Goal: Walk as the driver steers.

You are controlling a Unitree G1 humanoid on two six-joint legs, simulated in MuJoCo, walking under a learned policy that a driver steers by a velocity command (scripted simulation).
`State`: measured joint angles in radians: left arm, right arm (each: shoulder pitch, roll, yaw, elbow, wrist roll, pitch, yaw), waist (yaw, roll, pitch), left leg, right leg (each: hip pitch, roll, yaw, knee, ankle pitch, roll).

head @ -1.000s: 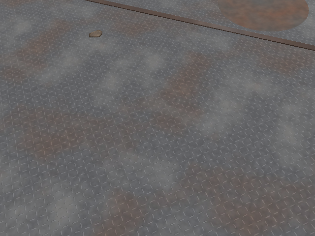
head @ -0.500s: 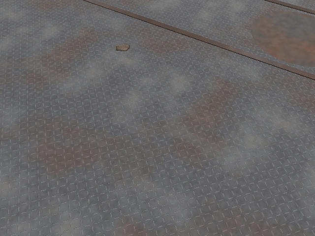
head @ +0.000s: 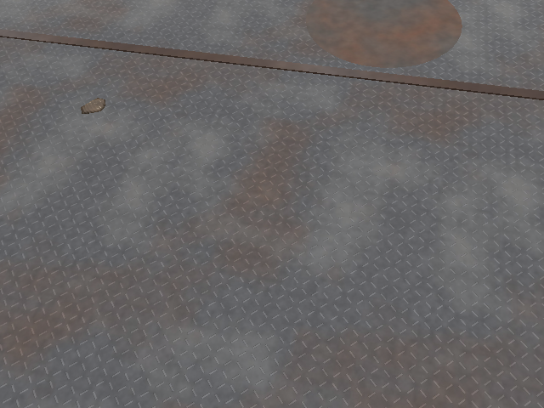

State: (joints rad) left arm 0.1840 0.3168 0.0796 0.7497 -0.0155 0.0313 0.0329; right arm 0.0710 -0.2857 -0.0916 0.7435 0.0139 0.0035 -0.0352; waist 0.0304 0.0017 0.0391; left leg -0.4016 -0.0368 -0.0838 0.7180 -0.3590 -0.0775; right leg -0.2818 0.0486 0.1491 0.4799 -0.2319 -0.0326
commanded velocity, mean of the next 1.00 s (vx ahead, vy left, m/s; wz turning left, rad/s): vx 0.29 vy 0.00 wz -0.28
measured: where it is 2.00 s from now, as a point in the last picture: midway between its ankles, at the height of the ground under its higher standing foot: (385, 315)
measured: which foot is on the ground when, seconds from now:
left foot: up 0.00-0.06, down 0.08-0.50, up 0.52-0.96, down 0.98-1.00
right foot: down 0.00-0.08, up 0.10-0.48, down 0.50-0.98, up 1.00-1.00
